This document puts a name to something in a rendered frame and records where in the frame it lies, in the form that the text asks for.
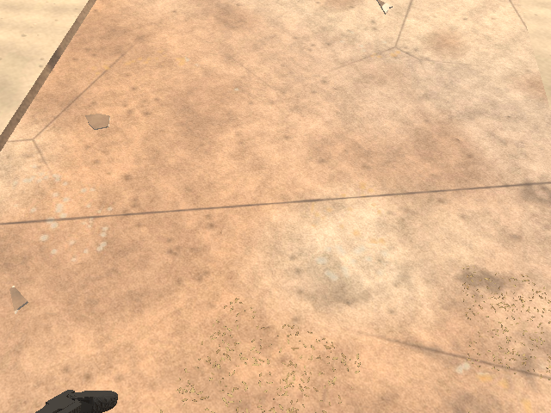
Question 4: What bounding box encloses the robot left hand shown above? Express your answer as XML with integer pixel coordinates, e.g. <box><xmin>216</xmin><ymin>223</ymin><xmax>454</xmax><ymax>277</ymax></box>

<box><xmin>35</xmin><ymin>390</ymin><xmax>118</xmax><ymax>413</ymax></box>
